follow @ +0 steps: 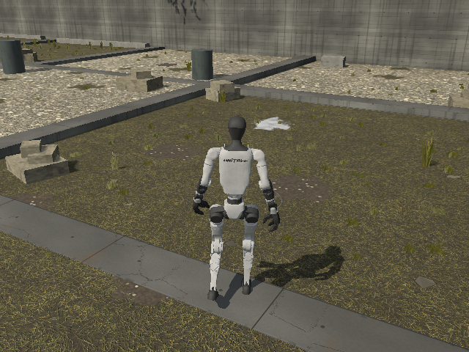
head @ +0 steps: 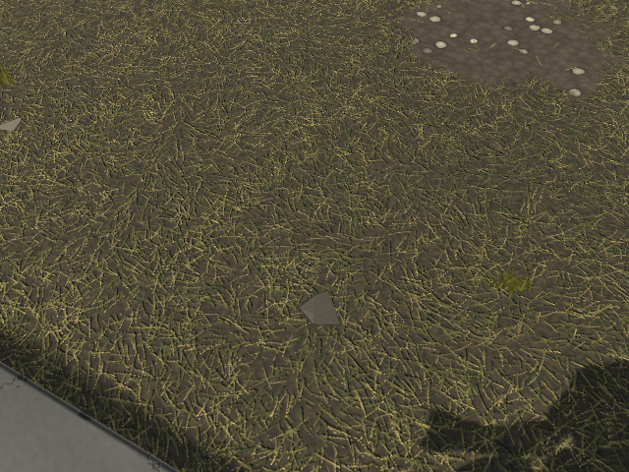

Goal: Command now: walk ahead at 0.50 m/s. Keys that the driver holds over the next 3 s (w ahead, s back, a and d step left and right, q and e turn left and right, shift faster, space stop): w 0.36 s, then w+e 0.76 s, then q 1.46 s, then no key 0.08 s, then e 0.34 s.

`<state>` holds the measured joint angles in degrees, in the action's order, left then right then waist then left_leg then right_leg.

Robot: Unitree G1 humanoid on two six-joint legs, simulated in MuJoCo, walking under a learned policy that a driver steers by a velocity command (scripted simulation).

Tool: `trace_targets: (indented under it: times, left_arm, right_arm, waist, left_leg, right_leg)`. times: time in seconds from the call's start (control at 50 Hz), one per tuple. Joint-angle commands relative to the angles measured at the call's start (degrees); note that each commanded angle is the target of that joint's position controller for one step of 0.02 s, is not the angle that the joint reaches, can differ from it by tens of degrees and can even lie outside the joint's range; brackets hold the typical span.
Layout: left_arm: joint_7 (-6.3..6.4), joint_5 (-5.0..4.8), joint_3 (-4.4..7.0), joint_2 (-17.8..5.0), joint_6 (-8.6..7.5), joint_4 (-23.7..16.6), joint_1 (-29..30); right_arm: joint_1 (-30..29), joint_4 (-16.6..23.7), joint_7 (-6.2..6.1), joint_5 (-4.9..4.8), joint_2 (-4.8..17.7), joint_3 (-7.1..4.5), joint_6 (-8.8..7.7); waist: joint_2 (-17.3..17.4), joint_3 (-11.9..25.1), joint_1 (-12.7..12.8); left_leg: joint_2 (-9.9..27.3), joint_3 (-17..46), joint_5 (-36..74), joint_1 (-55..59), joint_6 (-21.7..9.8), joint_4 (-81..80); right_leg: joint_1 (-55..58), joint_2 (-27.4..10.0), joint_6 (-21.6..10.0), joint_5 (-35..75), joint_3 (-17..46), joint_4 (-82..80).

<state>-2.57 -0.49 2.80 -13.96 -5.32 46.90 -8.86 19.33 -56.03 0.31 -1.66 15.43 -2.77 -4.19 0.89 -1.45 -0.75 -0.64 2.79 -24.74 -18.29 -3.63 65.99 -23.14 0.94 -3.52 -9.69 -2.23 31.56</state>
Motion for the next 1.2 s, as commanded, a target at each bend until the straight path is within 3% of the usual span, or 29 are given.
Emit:
trace_targets:
  times: [0.02, 0.1, 0.18, 0.24, 0.26, 0.34, 0.38, 0.48, 0.52, 0.54, 0.58, 0.62, 0.64, 0.66, 0.68, 0.7, 0.72, 0.74, 0.76, 0.78, 0.8, 0.84, 0.88, 0.96, 1.06, 1.12, 1.16, 1.18, 1.2]
  left_arm:
    - [0.24, 0.84, 1.12, -5.66, -0.71, -1.29, -4.17]
    - [0.86, 0.57, 1.23, -6.49, -1.42, 0.54, -5.66]
    - [2.39, -0.14, 1.71, -8.33, -0.53, 2.64, -8.91]
    - [2.66, -0.32, 1.93, -9.14, 0.27, 4.61, -11.57]
    - [2.65, 0.4, 2.09, -9.4, 0.27, 5.66, -13.36]
    - [2.6, 0.35, 1.73, -7.44, 1.02, 6.6, -15.68]
    - [4.24, -0.31, 2.18, -7.12, 1.04, 9.41, -22.33]
    - [6.29, -0.45, 2.92, -8.17, 1.46, 8.17, -30.0]
    - [6.48, -0.24, 2.79, -7.53, 1.93, 4.02, -20.88]
    - [5.99, 0.15, 3.48, -9.39, 1.64, 3.27, -21.11]
    - [4.98, -0.23, 4.14, -10.94, 1.4, 1.73, -17.75]
    - [4.29, -0.61, 4.21, -10.58, 1.79, 1.66, -15.65]
    - [3.76, -0.42, 3.92, -9.22, 1.68, 3.54, -17.58]
    - [3.63, -0.33, 2.74, -2.03, 1.63, 5.8, -23.38]
    - [3.26, -1.41, 1.08, 5.31, 0.64, 6.75, -40.54]
    - [4.0, -4.07, 1.08, 2.35, -0.02, 4.34, -40.69]
    - [5.19, -5.31, 1.2, 0.14, 0.5, 1.68, -32.12]
    - [6.67, -4.78, 1.71, -2.86, 1.63, 1.44, -25.32]
    - [6.9, -4.18, 1.75, -2.54, 2.97, 0.75, -25.14]
    - [6.87, -2.36, 1.96, -2.49, 3.97, 0.23, -21.78]
    - [6.53, -1.75, 2.89, -4.13, 4.67, -0.89, -18.94]
    - [6.14, -1.16, 3.18, -2.77, 5.24, -3.94, -13.34]
    - [5.49, -0.41, 3.33, -3.01, 4.79, -5.49, -9.6]
    - [2.91, -0.21, 2.93, -1.39, 4.19, -7.56, -3.29]
    - [0.26, -0.57, 1.98, 0.12, 4.03, -11.44, 7.63]
    - [-0.68, -0.55, 2.62, -1.75, 4.07, -13.79, 8.81]
    - [-0.61, 0.14, 4.29, -4.81, 3.71, -12.04, -0.78]
    - [0.39, 0.34, 5.84, -8.0, 3.53, -9.57, -9.19]
    - [1.78, 1.1, 6.65, -14.48, 3.6, -7.69, -14.16]
  right_arm:
    - [-1.54, 4.53, -0.84, 0.51, 6.85, -2.03, -0.55]
    - [-2.3, 5.23, -1.31, 0.52, 4.11, -1.96, 1.15]
    - [-10.53, 8.08, -0.89, 1.77, 3.52, -1.79, 0.42]
    - [-14.44, 9.17, -0.14, 1.03, 2.42, -1.33, 0.12]
    - [-13.01, 8.61, 0.43, 1.1, 3.23, -1.68, -0.07]
    - [-18.2, 9.88, 2.09, 1.08, 4.36, -1.96, -1.07]
    - [-23.09, 12.52, 3.43, 0.51, 5.22, -2.25, -2.19]
    - [-35.48, 16.69, 5.88, 0.36, 2.44, -0.56, -4.85]
    - [-32.88, 15.31, 7.24, 0.35, 1.45, 0.36, -5.06]
    - [-28.99, 13.1, 7.57, 0.62, 2.26, 0.02, -4.95]
    - [-18.92, 9.83, 5.98, -0.57, 5.39, -1.39, -3.35]
    - [-2.1, 3.61, 3.71, -0.45, 11.05, -3.94, -2.66]
    - [6.74, 0.97, 3.08, 0.61, 13.66, -5.07, -2.19]
    - [10.02, 0.3, 2.97, 3.13, 13.66, -3.49, -2.39]
    - [8.39, -0.93, 3.78, 4.02, 17.77, -3.43, -2.4]
    - [10.63, -1.52, 4.52, 2.44, 19.24, -4.95, -0.74]
    - [9.58, -2.72, 4.67, 1.77, 16.92, -4.86, -0.49]
    - [1.45, -0.71, 4.62, 2.12, 12.16, -3.53, -1.04]
    - [-6.15, 1.14, 4.51, 3.09, 10.81, -2.57, -1.44]
    - [-10.44, 2.06, 4.02, 3.98, 7.63, -1.93, -2.28]
    - [-12.19, 1.95, 3.58, 3.93, 5.69, -1.43, -2.77]
    - [-12.03, 1.11, 1.69, 3.45, 5.2, -1.28, -2.98]
    - [-7.95, 0.04, -0.39, 3.09, 5.01, -1.56, -3.41]
    - [-4.8, 0.57, -2.09, 2.53, 6.16, -2.45, -2.22]
    - [0.91, 0.46, -2.58, 1.69, 7.29, -3.07, -0.43]
    - [0.54, 1.67, -2.43, 0.9, 10.81, -4.24, 0.68]
    - [0.48, 1.5, -2.32, 0.63, 11.37, -4.24, 1.31]
    - [-0.34, 1.5, -1.99, 0.51, 10.39, -3.71, 1.03]
    - [2.74, 3.12, -1.02, 3.35, 4.8, -1.95, -0.01]
  waist:
    - [-5.27, 3.16, 1.54]
    - [-3.97, 1.22, -0.25]
    - [-2.71, -1.1, 1.7]
    - [-3.96, -0.35, 3.15]
    - [-4.61, 0.97, 2.77]
    - [-3.25, -1.35, 3.86]
    - [-6.27, -3.47, 5.47]
    - [-3.96, -8.94, 10.54]
    - [-0.53, -9.36, 7.81]
    - [-0.6, -6.7, 7.85]
    - [-4.13, -2.86, 2.89]
    - [-4.46, 3.74, -5.35]
    - [-2.18, 7.46, -10.14]
    - [7.93, 11.2, -8.96]
    - [31.01, 19.58, 1.2]
    - [30.67, 27.89, 0.48]
    - [16.69, 23.72, -0.28]
    - [6.17, 15.32, -0.47]
    - [8.67, 10.89, 2.69]
    - [7.3, 7.81, 2.7]
    - [7.89, 4.86, 3.23]
    - [9.67, -0.15, 3.07]
    - [7.61, -1.27, 1.99]
    - [1.3, -2.66, 0.95]
    - [-0.3, -6.63, -2.61]
    - [1.62, -4.66, -0.9]
    - [3.08, 0.74, 4.9]
    - [0.64, 5.41, 9.52]
    - [-14.19, 13.02, 6.72]
  left_leg:
    - [7.58, 3.26, 8.86, -19.68, -0.79, 4.68]
    - [9.82, 2.85, 14.68, -18.98, 0.44, -5.29]
    - [9.54, 1.57, 26.32, -22.27, 2.41, -21.01]
    - [7.79, -0.54, 33.15, -18.48, 3.16, -27.06]
    - [8.5, 0.8, 35.29, -18.8, 3.0, -22.7]
    - [8.31, 0.04, 30.0, -27.15, 1.54, -20.89]
    - [11.34, 5.99, 26.84, -44.8, 0.32, -21.31]
    - [10.77, 3.19, 24.84, -53.83, 1.66, -23.87]
    - [7.89, 0.58, 45.62, -23.62, 1.51, -38.93]
    - [5.86, 0.46, 54.4, -8.88, 2.21, -35.98]
    - [5.91, 3.16, 50.11, 0.15, 4.12, -35.03]
    - [6.62, 1.35, 49.75, 14.78, 5.04, -39.09]
    - [7.53, -1.36, 49.59, 28.25, 5.39, -37.64]
    - [14.47, 6.03, 54.91, 41.21, 3.17, -26.18]
    - [19.84, 14.25, 80.36, 46.58, 1.55, -18.72]
    - [24.88, 28.01, 51.06, 44.69, -5.09, -32.49]
    - [27.15, 34.63, 20.16, 37.16, -7.23, -43.82]
    - [26.11, 33.49, 10.35, 25.54, -5.85, -49.54]
    - [28.62, 30.59, 11.42, 12.88, -7.52, -49.9]
    - [28.22, 27.39, 13.49, 4.82, -6.8, -47.92]
    - [25.75, 20.55, 15.41, 0.05, -5.28, -47.17]
    - [20.14, 8.84, 14.97, -2.85, -4.29, -51.97]
    - [20.48, 5.2, 27.36, 1.93, -5.84, -52.93]
    - [18.74, -5.26, 32.38, 8.86, -4.64, -54.3]
    - [17.3, -13.64, 31.52, 14.61, -2.4, -54.62]
    - [18.18, -15.93, 53.57, 19.08, -1.89, -47.58]
    - [17.27, -15.61, 71.29, 18.47, -1.52, -32.09]
    - [14.53, -16.28, 64.73, 11.08, 0.81, -19.58]
    - [6.64, -16.33, 11.85, -9.63, 4.52, 4.66]
  right_leg:
    - [17.1, -15.45, -9.88, 2.04, 21.23, -19.47]
    - [14.29, -13.36, -10.08, 8.08, 15.32, -24.21]
    - [16.15, -11.87, -9.16, 13.77, 10.01, -25.75]
    - [16.97, -10.33, -8.44, 16.96, 5.82, -25.14]
    - [19.38, -12.54, -9.31, 19.11, 6.51, -23.68]
    - [27.52, -14.65, -9.64, 18.6, 7.33, -17.85]
    - [44.79, -19.05, -7.88, 15.87, 13.15, -12.63]
    - [45.87, -19.22, -7.37, 10.64, 19.06, -7.47]
    - [20.39, -11.53, -3.38, -2.56, 11.02, -9.79]
    - [11.7, -11.11, -3.19, -6.61, 11.0, -10.67]
    - [14.79, -9.89, -1.84, -5.72, 11.29, -4.01]
    - [17.34, -7.73, 2.1, 4.5, 10.3, 19.1]
    - [9.13, -5.1, 5.93, 0.46, 9.57, 35.82]
    - [-8.09, -0.05, 8.72, -39.3, 13.0, 60.91]
    - [-16.71, 0.71, 7.16, -42.61, 19.33, 74.41]
    - [-17.16, 1.06, 7.33, -34.97, 17.46, 75.49]
    - [-21.19, -1.32, 6.84, -27.24, 12.31, 72.83]
    - [-20.67, -3.77, 4.99, -19.77, 9.52, 71.8]
    - [-17.56, -7.02, 3.5, -10.93, 9.68, 66.04]
    - [-14.48, -9.48, 1.91, -7.51, 12.01, 62.13]
    - [-13.1, -10.49, 0.79, -7.25, 12.19, 59.38]
    - [-13.83, -10.18, 1.58, -1.99, 11.32, 44.34]
    - [-16.61, -9.73, 2.3, 0.85, 12.84, 36.64]
    - [-18.97, -6.94, 1.43, 12.48, 8.82, 20.93]
    - [-17.46, -5.7, -0.13, 14.12, 1.29, 11.11]
    - [-12.13, -2.37, -2.65, 3.66, -3.21, 8.86]
    - [1.53, 2.33, -5.22, 0.31, -4.72, 5.71]
    - [16.81, 2.47, -7.32, 13.15, -2.06, -1.32]
    - [38.7, -13.39, -13.53, 40.32, 17.6, 3.51]
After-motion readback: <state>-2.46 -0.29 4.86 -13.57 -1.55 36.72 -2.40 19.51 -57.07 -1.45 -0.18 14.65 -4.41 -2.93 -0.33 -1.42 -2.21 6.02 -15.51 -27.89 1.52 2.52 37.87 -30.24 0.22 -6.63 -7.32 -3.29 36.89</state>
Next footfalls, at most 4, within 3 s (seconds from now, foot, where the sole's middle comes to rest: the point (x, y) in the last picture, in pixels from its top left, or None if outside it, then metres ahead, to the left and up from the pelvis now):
0.64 left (220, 434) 0.62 0.28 -0.90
1.18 right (350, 344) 0.85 -0.04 -0.90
1.74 left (268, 313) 0.95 0.18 -0.90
2.24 right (349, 302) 0.98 -0.04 -0.90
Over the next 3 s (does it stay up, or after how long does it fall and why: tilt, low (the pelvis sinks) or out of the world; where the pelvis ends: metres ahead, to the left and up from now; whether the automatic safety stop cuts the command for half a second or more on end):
stays up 0.89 0.12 -0.13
